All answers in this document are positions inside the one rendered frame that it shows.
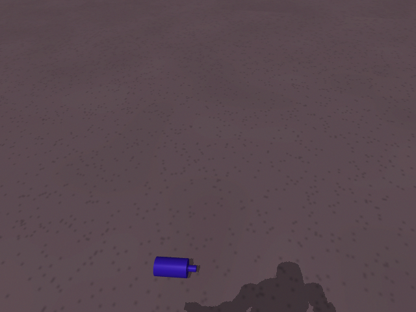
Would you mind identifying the bottle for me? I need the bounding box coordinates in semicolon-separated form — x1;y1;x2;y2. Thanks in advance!
153;257;197;278

